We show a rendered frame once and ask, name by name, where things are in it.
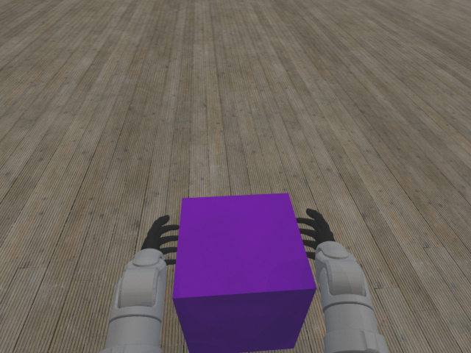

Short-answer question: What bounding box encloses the robot right hand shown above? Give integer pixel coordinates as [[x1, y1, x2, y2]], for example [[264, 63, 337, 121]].
[[296, 208, 335, 260]]

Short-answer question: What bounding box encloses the robot left hand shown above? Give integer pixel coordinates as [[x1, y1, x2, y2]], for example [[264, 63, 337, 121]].
[[141, 215, 180, 265]]

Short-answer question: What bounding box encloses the robot right forearm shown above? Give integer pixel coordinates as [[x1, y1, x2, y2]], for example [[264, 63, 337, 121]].
[[315, 241, 389, 353]]

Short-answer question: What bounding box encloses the carton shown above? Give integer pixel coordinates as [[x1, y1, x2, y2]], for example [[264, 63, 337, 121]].
[[172, 193, 316, 353]]

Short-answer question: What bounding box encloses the robot left forearm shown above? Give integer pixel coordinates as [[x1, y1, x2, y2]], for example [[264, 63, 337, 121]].
[[99, 249, 166, 353]]

